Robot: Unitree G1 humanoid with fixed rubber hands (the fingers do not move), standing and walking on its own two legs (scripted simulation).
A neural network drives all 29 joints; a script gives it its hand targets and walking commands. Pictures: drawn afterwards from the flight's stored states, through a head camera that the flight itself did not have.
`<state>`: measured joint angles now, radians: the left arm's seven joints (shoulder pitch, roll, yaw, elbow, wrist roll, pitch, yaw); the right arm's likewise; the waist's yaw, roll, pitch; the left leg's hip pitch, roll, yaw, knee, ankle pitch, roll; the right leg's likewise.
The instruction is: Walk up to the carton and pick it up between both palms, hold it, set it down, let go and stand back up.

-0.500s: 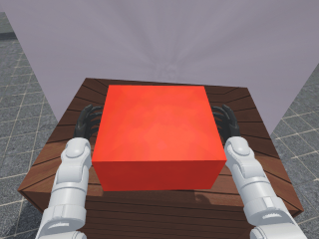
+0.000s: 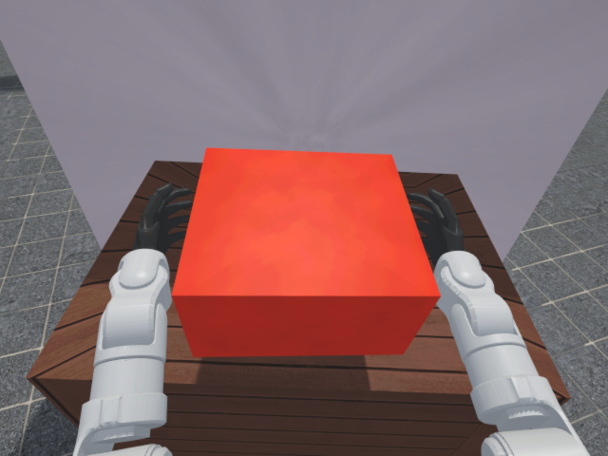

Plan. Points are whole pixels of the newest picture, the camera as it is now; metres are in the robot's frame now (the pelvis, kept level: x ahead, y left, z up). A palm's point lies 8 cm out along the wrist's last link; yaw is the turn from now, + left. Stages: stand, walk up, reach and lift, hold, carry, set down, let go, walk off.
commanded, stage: reach and lift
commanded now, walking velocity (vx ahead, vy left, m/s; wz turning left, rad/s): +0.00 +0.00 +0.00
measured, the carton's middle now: (300, 247) +0.38 +0.01 +0.09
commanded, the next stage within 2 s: hold in 0.72 s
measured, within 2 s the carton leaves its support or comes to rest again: neither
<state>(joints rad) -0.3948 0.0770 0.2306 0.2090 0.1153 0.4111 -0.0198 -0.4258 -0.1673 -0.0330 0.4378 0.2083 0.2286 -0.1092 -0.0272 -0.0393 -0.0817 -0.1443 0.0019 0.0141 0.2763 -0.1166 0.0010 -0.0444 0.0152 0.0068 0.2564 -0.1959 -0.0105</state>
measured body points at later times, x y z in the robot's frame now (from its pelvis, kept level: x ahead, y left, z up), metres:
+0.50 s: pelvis -0.01 -0.01 +0.00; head -0.05 +0.01 +0.45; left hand +0.36 +0.19 +0.16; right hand +0.36 -0.19 +0.15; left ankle +0.02 +0.12 -0.75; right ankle -0.04 -0.11 -0.75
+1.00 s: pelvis -0.01 +0.00 +0.00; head -0.06 +0.01 +0.45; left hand +0.35 +0.20 +0.17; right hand +0.36 -0.19 +0.17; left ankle +0.02 +0.12 -0.75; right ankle -0.04 -0.11 -0.75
